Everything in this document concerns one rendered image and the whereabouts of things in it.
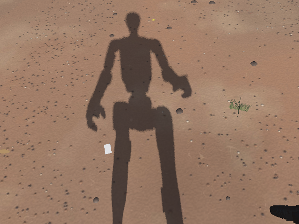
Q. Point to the robot right hand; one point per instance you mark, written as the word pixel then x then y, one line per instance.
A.
pixel 288 212

